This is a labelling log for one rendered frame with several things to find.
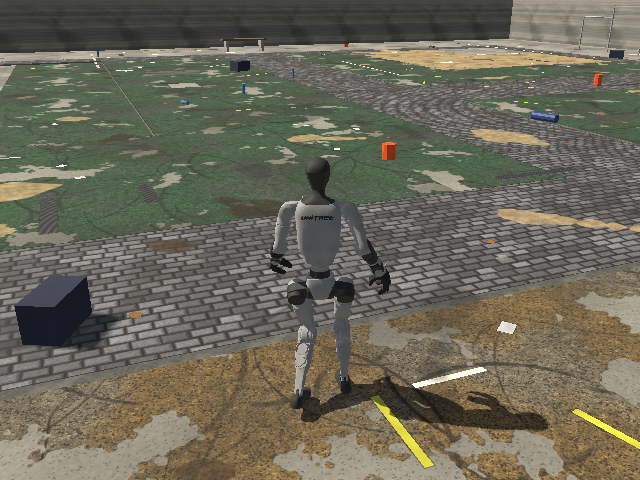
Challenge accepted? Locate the left robot forearm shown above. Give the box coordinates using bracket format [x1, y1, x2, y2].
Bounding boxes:
[270, 239, 284, 265]

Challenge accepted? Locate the robot right hand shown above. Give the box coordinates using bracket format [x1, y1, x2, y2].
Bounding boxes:
[368, 269, 391, 295]

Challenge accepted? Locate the robot left upper arm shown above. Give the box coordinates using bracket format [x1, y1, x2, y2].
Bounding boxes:
[272, 201, 298, 254]

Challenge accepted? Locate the robot right upper arm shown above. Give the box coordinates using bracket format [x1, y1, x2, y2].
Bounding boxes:
[339, 201, 371, 256]

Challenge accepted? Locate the robot head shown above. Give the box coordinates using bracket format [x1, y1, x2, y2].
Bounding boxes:
[301, 157, 335, 205]

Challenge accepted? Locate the right robot forearm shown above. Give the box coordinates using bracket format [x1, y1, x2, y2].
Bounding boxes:
[362, 239, 386, 277]

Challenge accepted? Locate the robot right foot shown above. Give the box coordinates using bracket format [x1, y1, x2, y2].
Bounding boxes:
[335, 369, 352, 394]

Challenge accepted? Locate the robot left hand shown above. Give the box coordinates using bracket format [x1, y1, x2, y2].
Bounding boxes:
[269, 258, 293, 274]

